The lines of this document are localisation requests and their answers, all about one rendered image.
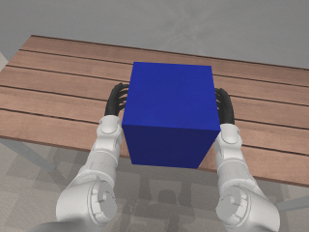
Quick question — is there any left robot hand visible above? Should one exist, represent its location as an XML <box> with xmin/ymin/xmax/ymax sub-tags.
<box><xmin>104</xmin><ymin>82</ymin><xmax>129</xmax><ymax>117</ymax></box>

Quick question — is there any right robot forearm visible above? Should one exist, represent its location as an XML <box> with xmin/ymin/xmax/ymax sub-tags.
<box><xmin>213</xmin><ymin>123</ymin><xmax>280</xmax><ymax>225</ymax></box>

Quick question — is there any right robot upper arm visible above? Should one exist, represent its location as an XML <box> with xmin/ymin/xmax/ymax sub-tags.
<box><xmin>215</xmin><ymin>185</ymin><xmax>280</xmax><ymax>232</ymax></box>

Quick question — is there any left robot forearm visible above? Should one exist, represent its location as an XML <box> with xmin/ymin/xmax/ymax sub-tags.
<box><xmin>56</xmin><ymin>115</ymin><xmax>123</xmax><ymax>217</ymax></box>

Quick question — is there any left robot upper arm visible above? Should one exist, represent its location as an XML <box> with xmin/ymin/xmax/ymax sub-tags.
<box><xmin>26</xmin><ymin>179</ymin><xmax>118</xmax><ymax>232</ymax></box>

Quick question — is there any table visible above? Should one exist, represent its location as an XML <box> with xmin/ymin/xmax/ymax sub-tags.
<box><xmin>0</xmin><ymin>35</ymin><xmax>309</xmax><ymax>212</ymax></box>

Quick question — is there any carton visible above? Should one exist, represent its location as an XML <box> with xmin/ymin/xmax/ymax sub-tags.
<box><xmin>122</xmin><ymin>62</ymin><xmax>221</xmax><ymax>169</ymax></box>

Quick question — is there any right robot hand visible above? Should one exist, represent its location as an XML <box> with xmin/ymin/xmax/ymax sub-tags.
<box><xmin>214</xmin><ymin>88</ymin><xmax>235</xmax><ymax>125</ymax></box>

